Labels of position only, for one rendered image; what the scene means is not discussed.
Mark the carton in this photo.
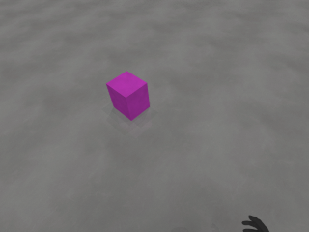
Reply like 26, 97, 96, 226
106, 71, 150, 121

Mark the robot right hand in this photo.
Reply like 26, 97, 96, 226
242, 215, 269, 232

